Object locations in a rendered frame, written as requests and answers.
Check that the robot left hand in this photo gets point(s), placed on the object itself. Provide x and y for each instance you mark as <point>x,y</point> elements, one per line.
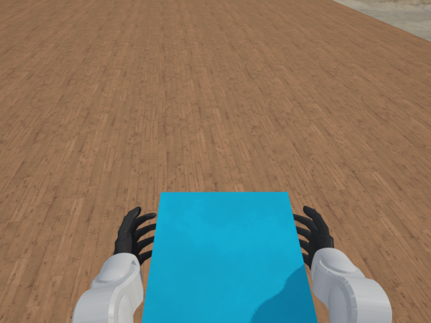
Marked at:
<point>128,235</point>

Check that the robot left forearm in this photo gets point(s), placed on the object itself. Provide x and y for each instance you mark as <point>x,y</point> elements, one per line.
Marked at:
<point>115,293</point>

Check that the robot right forearm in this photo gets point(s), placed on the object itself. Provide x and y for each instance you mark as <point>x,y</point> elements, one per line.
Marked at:
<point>343,288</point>

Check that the robot right hand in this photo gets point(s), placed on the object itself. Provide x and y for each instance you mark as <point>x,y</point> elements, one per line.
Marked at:
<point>318,236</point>

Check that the carton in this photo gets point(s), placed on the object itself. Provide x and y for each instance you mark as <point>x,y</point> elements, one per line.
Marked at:
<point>227,257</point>

